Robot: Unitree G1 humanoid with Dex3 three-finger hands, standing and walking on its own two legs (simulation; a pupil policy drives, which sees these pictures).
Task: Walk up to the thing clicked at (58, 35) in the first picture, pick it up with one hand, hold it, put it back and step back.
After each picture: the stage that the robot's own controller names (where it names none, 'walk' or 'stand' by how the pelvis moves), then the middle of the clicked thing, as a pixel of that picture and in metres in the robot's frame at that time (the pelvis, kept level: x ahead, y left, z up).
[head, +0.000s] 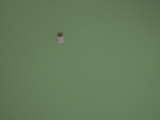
stand; (60, 37) +1.43 +0.27 -0.72
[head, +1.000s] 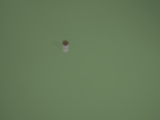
walk; (65, 46) +1.31 +0.14 -0.71
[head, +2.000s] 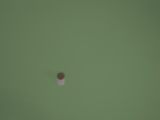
walk; (60, 78) +0.80 +0.15 -0.71
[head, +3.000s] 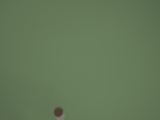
walk; (59, 114) +0.47 +0.20 -0.69
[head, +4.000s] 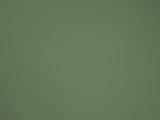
stand; out of the picture +0.32 +0.17 -0.71
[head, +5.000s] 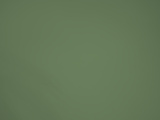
stand; out of the picture +0.31 +0.18 -0.72
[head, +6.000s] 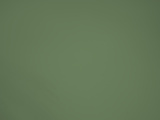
stand; out of the picture +0.29 +0.21 -0.72
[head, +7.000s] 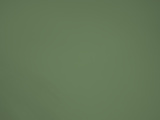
stand; out of the picture +0.31 +0.19 -0.73
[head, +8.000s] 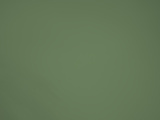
stand; out of the picture +0.31 +0.19 -0.73
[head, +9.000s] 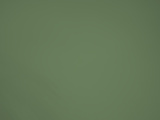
go down; out of the picture +0.30 +0.19 -0.73
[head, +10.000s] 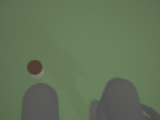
go down; (35, 69) +0.41 +0.17 -0.36
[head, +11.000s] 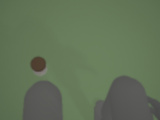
go down; (39, 66) +0.42 +0.16 -0.33
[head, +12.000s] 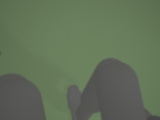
close in; out of the picture +0.42 +0.20 -0.24
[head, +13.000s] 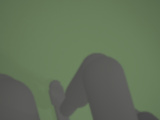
close; out of the picture +0.41 +0.21 -0.24
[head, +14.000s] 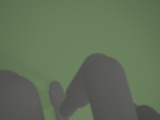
lift; out of the picture +0.38 +0.20 -0.23
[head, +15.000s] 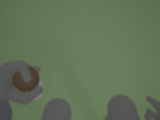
lift; (30, 84) +0.32 +0.18 -0.02
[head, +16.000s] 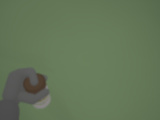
hold; (38, 91) +0.31 +0.17 +0.00
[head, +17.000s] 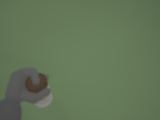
hold; (39, 90) +0.32 +0.16 +0.00
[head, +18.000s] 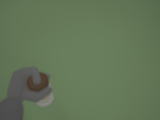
crouch; (41, 90) +0.32 +0.16 +0.00
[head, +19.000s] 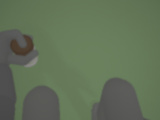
crouch; (25, 52) +0.44 +0.17 -0.10
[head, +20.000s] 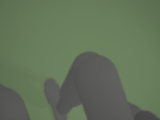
lower; out of the picture +0.45 +0.24 -0.24
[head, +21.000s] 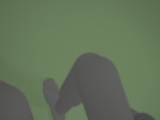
lower; out of the picture +0.45 +0.24 -0.25
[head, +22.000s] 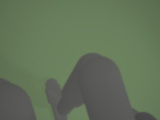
lower; out of the picture +0.44 +0.23 -0.24
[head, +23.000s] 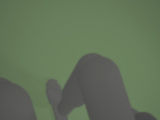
lower; out of the picture +0.44 +0.23 -0.24
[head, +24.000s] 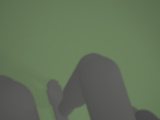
open; out of the picture +0.43 +0.21 -0.24
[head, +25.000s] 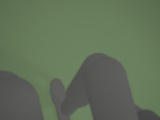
stand; out of the picture +0.43 +0.21 -0.24
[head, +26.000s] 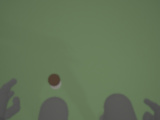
walk; (54, 81) +0.42 +0.14 -0.46
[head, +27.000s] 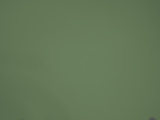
stand; out of the picture +0.35 +0.14 -0.66
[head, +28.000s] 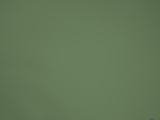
stand; out of the picture +0.36 +0.14 -0.67
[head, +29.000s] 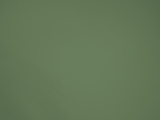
stand; out of the picture +0.36 +0.13 -0.72
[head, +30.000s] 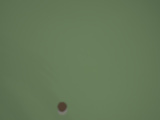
walk; (62, 108) +0.41 +0.10 -0.71
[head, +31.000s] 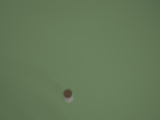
walk; (68, 95) +0.53 +0.14 -0.70
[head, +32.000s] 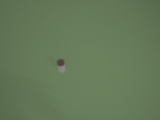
walk; (61, 65) +0.82 +0.18 -0.70
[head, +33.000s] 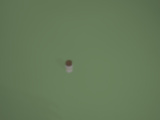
stand; (69, 66) +0.99 +0.16 -0.71
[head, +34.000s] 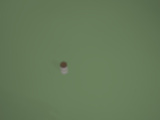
stand; (63, 67) +0.99 +0.19 -0.73
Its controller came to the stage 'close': yes
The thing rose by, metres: 0.71
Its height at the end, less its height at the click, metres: +0.00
